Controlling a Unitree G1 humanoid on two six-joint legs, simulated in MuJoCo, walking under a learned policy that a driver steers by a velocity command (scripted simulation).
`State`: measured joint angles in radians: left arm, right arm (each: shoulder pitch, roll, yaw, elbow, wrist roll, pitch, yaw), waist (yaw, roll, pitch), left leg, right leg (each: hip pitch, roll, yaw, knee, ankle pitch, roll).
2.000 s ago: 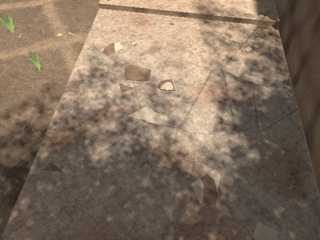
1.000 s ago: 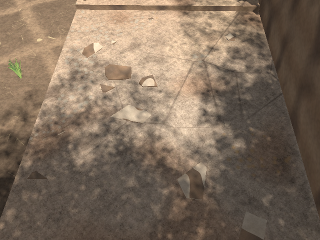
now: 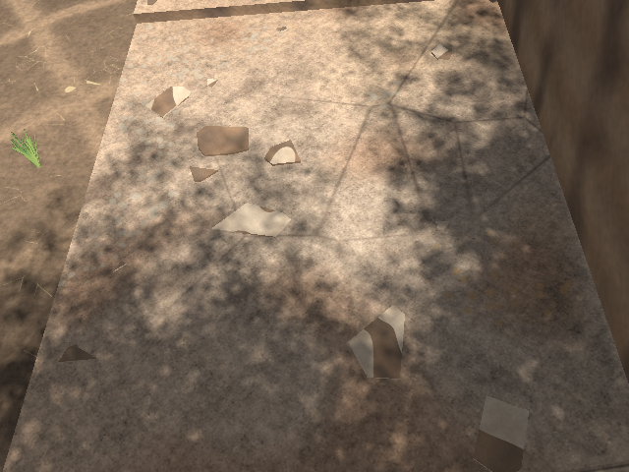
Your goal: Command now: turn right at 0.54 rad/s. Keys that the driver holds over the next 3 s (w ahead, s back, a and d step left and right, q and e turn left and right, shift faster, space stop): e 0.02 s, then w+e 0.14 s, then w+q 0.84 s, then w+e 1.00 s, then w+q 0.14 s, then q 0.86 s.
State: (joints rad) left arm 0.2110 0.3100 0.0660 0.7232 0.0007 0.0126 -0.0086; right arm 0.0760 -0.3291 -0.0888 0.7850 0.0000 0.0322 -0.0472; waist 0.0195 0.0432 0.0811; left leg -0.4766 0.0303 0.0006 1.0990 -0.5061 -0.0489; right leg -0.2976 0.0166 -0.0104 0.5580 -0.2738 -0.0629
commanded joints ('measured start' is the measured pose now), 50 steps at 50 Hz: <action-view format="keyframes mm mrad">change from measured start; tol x16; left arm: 1 -50 168 36 -87 -8 -22 27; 28 78 54 -13 -91 17 -96 18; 45 -291 71 -5 -177 -7 -142 -24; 50 43 177 44 -117 9 -150 -8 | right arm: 1 -17 -110 -33 -62 -4 -20 -9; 22 -68 -78 22 -87 31 -143 88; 28 382 -283 -41 1 28 -133 83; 50 285 -106 3 -82 13 -63 23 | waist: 1 -22 -155 -133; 25 -19 -127 -63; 28 -95 284 -267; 32 -73 0 -69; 46 -81 57 -31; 50 95 60 -285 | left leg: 1 -125 6 -78 72 131 -2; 11 -127 9 -60 -410 332 -37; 20 -104 32 -11 -530 306 54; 25 180 -34 63 -600 345 129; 26 353 -38 30 -609 341 159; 28 749 306 -740 -835 72 381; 29 739 314 -725 -868 -22 366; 37 390 118 -297 -907 604 305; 45 375 103 -335 -829 563 225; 50 347 39 -334 -377 804 153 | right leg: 1 174 -240 330 -253 340 -151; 6 255 -218 427 -381 -224 -161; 23 263 -278 249 -367 -21 -146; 26 132 -180 83 -61 371 -66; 27 -65 -81 -26 292 268 15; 28 -390 62 26 552 -255 68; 29 -516 -3 116 643 -241 53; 42 -245 -3 34 -12 378 128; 47 -184 -2 88 -102 305 72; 50 303 -85 123 -96 253 -43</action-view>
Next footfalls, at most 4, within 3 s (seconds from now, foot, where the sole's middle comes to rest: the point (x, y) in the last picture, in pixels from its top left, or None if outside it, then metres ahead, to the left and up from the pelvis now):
0.52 left None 0.24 0.15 -0.77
1.00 right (365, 390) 0.61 0.00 -0.77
1.44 left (236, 334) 0.75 0.30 -0.77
1.94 right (346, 236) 1.03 0.03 -0.77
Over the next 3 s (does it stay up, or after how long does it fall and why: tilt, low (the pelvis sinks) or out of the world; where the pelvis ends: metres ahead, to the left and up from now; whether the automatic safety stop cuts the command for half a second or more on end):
stays up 1.23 0.06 0.00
